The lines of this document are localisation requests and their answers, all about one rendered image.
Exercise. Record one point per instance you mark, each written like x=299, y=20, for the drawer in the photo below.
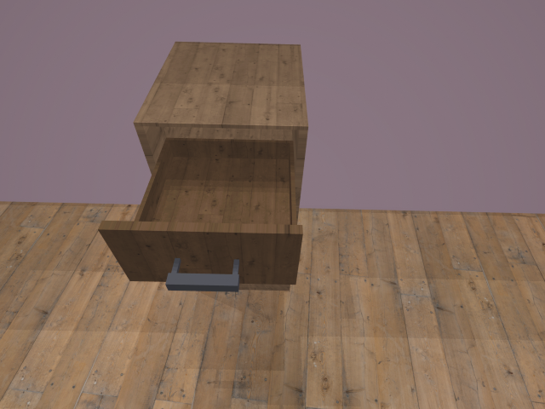
x=208, y=202

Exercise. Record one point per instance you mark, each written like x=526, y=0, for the cabinet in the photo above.
x=241, y=91

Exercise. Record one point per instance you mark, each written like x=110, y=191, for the handle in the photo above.
x=202, y=282

